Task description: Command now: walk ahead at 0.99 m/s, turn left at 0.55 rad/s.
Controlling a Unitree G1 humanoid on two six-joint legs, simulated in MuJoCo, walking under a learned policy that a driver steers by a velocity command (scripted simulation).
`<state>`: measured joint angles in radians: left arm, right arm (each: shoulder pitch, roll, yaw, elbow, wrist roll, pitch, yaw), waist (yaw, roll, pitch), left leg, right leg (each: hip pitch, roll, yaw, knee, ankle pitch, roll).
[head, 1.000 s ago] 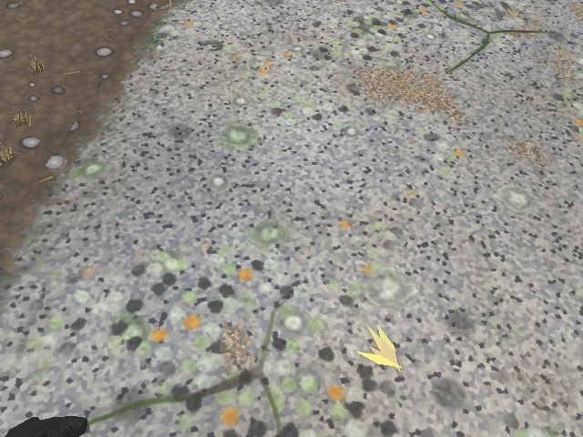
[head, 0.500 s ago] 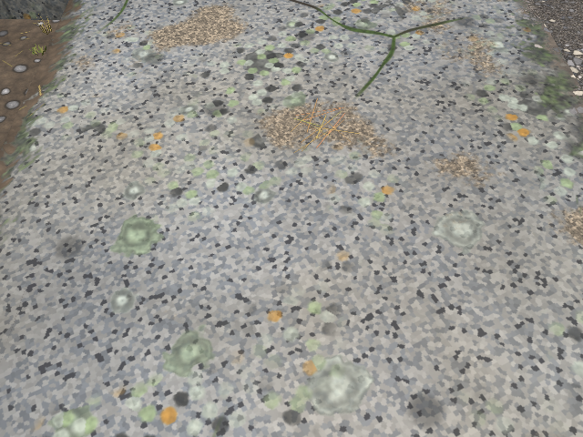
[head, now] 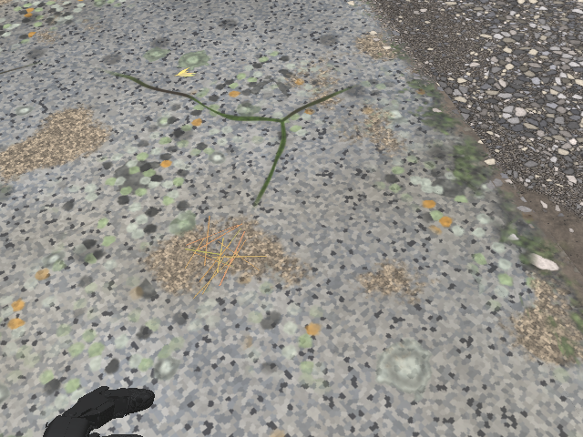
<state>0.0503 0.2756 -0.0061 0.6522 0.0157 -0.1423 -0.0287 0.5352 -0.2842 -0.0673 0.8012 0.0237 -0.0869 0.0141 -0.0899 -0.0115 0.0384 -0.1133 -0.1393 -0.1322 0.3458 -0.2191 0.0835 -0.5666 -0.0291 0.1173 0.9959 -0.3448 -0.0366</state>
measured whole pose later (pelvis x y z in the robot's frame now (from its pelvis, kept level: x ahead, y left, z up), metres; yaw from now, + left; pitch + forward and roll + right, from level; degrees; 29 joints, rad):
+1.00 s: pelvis +0.82 +0.22 -0.02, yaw +25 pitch -2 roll +2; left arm 0.17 0.29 0.03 0.76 -0.04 -0.06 -0.05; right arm 0.38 -0.25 -0.04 0.80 -0.02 -0.12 0.00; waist -0.06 -0.02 0.04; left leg 0.24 -0.09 0.23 0.18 -0.40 0.05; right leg -0.79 -0.09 -0.02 0.74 0.24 -0.05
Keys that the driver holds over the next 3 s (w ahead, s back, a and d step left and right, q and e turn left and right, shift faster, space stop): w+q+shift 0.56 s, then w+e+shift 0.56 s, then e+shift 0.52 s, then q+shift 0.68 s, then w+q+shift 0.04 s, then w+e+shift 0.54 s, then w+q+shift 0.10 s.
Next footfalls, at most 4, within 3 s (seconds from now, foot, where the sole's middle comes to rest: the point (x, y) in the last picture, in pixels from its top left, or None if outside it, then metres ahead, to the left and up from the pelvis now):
0.18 right None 0.37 -0.18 -0.78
0.60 left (205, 371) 0.68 0.21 -0.78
1.10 right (181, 227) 1.14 0.29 -0.78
1.50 left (133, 164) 1.43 0.46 -0.78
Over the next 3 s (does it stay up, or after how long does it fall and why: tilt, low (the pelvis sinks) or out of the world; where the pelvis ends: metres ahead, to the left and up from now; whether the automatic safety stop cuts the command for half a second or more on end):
stays up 1.60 0.30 -0.02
